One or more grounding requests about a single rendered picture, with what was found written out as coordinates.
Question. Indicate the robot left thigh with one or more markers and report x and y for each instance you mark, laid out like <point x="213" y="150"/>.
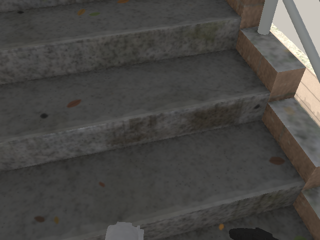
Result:
<point x="125" y="231"/>

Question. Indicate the right robot hand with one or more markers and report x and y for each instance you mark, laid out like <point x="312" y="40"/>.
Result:
<point x="250" y="234"/>

